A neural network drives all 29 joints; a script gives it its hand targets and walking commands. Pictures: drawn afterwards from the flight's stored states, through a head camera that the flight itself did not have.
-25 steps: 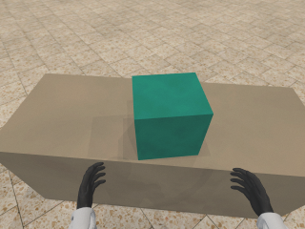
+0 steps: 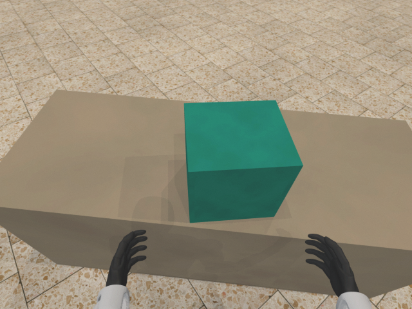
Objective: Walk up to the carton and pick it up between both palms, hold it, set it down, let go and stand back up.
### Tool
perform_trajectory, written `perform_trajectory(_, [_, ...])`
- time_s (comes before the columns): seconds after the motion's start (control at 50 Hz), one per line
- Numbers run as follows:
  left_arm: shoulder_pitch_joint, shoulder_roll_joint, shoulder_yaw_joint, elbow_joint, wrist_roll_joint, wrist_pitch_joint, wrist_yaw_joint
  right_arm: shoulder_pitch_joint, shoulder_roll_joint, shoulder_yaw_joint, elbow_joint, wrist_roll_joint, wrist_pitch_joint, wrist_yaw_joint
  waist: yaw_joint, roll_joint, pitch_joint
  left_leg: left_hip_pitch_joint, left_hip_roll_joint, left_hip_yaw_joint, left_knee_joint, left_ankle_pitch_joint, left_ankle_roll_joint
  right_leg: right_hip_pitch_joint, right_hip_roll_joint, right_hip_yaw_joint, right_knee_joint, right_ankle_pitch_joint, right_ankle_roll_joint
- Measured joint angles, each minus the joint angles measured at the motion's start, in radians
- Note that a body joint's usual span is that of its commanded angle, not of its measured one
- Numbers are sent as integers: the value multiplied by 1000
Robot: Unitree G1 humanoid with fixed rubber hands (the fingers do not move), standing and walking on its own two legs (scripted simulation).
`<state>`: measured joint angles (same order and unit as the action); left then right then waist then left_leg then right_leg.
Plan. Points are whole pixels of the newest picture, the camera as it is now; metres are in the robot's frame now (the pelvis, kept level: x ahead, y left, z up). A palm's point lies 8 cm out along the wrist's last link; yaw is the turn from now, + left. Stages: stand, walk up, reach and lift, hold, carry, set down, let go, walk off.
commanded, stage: set down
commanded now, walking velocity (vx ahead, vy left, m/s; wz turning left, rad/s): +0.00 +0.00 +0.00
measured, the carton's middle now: (231, 163) +0.48 -0.05 -0.06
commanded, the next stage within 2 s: let go in 0.48 s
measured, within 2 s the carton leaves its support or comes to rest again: neither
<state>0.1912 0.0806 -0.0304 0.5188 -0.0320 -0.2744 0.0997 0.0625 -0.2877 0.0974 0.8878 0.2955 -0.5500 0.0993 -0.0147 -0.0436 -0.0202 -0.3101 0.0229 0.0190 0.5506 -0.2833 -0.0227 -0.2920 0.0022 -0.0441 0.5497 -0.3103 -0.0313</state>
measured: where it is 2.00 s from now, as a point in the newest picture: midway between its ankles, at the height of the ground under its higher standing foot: outside the picture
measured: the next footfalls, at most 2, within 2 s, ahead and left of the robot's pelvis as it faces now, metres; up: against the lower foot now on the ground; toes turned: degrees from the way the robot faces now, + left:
none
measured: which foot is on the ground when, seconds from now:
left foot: down 0.00-1.00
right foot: down 0.00-1.00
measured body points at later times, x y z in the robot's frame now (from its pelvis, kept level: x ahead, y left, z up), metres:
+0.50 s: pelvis -0.03 +0.01 +0.00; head -0.03 +0.02 +0.45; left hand +0.15 +0.20 -0.08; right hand +0.14 -0.24 -0.08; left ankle -0.01 +0.13 -0.73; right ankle -0.02 -0.10 -0.73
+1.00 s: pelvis -0.02 +0.01 +0.00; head -0.01 +0.03 +0.45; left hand +0.17 +0.21 -0.09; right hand +0.16 -0.23 -0.07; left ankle -0.01 +0.13 -0.73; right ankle -0.02 -0.10 -0.73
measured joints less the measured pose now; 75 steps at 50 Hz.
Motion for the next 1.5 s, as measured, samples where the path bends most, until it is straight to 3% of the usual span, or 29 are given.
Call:
perform_trajectory(0.18, [69, 0, 2, 0, 16, 59, -15, 38, 0, 1, 21, -55, 24, -1, 0, 27, 22, 49, 3, 0, -3, -7, 5, 52, 3, 0, -13, 9, 4])
perform_trajectory(0.58, [12, 27, 2, -35, 16, 270, 10, 38, 41, -78, -43, -199, 251, -16, 0, 20, 43, 50, 2, 0, -3, 25, 16, 53, 3, 0, -13, 39, 6])
perform_trajectory(1.02, [-5, 47, 40, -45, 16, 360, -58, 41, 55, -78, -68, -230, 267, -65, 0, 9, 71, 70, 2, 0, -4, 8, 17, 83, 3, 0, -35, 35, 14])
perform_trajectory(1.1, [-4, 78, 40, 18, 16, 330, -64, 43, 40, -78, -65, -297, 387, -93, 0, 9, 32, 71, 2, 0, -4, 7, 20, 84, 3, 0, -35, 34, 19])
perform_trajectory(1.18, [-4, 113, 40, 100, 16, 308, -70, 54, 11, -78, -67, -306, 447, -108, 0, 9, -9, 70, 2, 0, -4, 7, 21, 83, 3, 0, -35, 34, 19])
perform_trajectory(1.5, [-4, 172, 40, 288, 17, 271, -95, 96, -32, -78, -67, -311, 493, -103, 0, 9, -13, 70, 2, 0, -4, 21, 24, 83, 3, 0, -35, 49, 19])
